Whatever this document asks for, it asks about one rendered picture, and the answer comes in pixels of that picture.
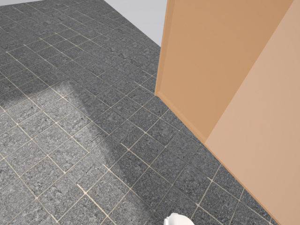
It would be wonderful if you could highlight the right robot thigh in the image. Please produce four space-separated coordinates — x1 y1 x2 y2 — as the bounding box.
164 214 194 225

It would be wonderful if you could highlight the wardrobe door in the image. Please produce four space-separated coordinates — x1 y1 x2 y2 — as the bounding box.
204 0 300 225
160 0 294 139

